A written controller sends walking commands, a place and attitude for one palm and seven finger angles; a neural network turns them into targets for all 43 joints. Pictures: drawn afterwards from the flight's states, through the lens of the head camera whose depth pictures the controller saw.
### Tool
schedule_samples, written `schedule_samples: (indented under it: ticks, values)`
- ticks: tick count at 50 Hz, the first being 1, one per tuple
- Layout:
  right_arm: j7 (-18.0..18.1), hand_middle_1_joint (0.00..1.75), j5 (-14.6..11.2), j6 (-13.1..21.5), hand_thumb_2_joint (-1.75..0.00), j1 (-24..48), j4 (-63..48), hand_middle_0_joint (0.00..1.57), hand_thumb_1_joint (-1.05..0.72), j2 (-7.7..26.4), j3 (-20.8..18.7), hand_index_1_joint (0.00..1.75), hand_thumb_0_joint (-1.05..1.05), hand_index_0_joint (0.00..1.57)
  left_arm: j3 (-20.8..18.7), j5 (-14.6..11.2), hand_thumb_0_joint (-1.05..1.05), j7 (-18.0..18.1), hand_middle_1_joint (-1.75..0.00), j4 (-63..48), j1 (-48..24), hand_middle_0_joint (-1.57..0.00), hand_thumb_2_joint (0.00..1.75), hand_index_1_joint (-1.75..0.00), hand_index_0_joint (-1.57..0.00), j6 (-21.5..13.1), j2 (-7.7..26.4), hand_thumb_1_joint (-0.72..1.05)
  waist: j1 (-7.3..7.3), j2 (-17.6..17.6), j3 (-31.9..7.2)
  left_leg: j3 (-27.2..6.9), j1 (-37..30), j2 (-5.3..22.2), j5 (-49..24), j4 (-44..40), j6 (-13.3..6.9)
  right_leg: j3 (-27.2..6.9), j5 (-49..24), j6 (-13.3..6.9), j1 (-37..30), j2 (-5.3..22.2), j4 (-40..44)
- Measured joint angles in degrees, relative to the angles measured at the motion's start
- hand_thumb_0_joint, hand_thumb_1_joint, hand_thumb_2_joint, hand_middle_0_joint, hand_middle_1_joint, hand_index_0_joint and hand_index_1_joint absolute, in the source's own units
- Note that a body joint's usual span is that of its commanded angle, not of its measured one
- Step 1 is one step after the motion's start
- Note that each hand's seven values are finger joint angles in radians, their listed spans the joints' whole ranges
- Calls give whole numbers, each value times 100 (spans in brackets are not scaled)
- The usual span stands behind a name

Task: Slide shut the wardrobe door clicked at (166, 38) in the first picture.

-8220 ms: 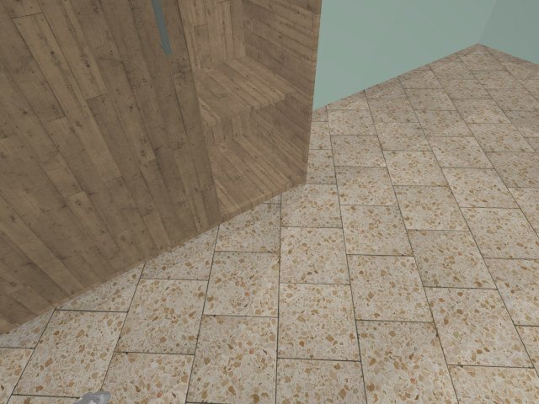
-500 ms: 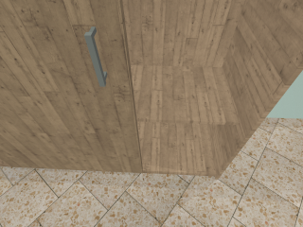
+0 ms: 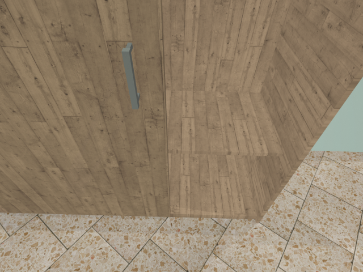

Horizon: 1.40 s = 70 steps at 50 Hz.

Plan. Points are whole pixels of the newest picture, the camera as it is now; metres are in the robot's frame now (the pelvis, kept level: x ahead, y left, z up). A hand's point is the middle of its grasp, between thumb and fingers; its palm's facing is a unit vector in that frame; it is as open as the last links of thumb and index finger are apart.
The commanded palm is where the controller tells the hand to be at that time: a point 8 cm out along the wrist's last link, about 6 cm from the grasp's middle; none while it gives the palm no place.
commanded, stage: come to a stop and stand still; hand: left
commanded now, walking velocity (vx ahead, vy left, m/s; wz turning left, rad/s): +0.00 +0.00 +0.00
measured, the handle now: (132, 77) +0.51 +0.16 +0.18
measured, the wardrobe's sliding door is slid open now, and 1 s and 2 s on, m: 0.49 0.49 0.49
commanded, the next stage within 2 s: look again from close up in 0.02 s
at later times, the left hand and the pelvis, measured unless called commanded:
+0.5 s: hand out of the picture -0.03 +0.14 -0.17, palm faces +0.03 -0.98 -0.20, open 7.4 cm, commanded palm none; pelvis -0.01 -0.02 +0.00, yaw +0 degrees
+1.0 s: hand out of the picture -0.02 +0.13 -0.17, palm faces +0.05 -0.98 -0.19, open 7.4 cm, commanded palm none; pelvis -0.01 -0.04 +0.00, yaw +1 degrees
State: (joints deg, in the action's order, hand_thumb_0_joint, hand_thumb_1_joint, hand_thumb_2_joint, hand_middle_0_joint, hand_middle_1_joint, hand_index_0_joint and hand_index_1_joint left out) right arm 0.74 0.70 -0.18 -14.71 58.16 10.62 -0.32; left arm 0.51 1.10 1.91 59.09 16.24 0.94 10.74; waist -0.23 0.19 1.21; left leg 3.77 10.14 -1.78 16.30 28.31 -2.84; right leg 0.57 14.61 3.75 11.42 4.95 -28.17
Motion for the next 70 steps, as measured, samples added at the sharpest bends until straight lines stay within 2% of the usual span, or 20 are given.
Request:
schedule_samples:
  ticks: [13,28,51,60,63,68,70]
  values:
    - [22,30,-38,-28,-90,-268,488,20,-91,-84,1,30,0,20,8,-16,1,15,-30,427,212,-20,90,-30,-20,-55,-186,91,34,-59,148,-53,-66,68,-147,-165,93,57,-105,-82,-57,-71,121]
    - [9,30,-21,-33,-90,-215,538,20,-91,-244,-3,30,0,20,-23,-11,1,33,-30,420,169,-20,90,-30,-20,-131,-379,91,48,-135,86,-93,67,192,-207,-135,222,97,-131,-216,94,-193,52]
    - [31,30,-12,-32,-90,-214,539,20,-91,-229,10,30,0,20,-80,-13,1,20,-30,400,98,-20,90,-30,-20,-143,-347,91,44,-121,111,-193,89,284,-257,-178,323,198,-163,-316,74,-285,125]
    - [-3,30,57,-109,-90,-500,509,20,-91,-151,-26,30,0,20,-203,19,1,-38,-30,369,337,-20,90,-30,-20,-85,-362,91,2,-149,-50,-269,231,280,92,257,243,273,109,-315,65,-273,-62]
    - [11,30,62,-51,-90,-627,487,20,-91,-146,-32,30,0,20,-252,30,1,-57,-30,396,430,-20,90,-30,-20,-51,-334,91,-6,-47,-70,-204,159,186,225,304,189,208,295,-300,66,-176,-232]
    - [93,30,78,133,-90,-822,438,20,-91,-213,7,30,0,19,-240,57,1,-79,-30,438,391,-20,90,-30,-20,-12,-269,91,54,22,-20,-49,-113,56,294,47,73,244,1092,-479,457,-140,-1264]
    - [140,30,74,168,-90,-864,474,20,-91,-269,64,30,0,19,-223,20,1,-75,-30,414,239,-20,90,-30,-20,-45,-254,91,108,-2,63,-66,-242,22,248,-113,73,332,999,-467,501,-190,-1120]
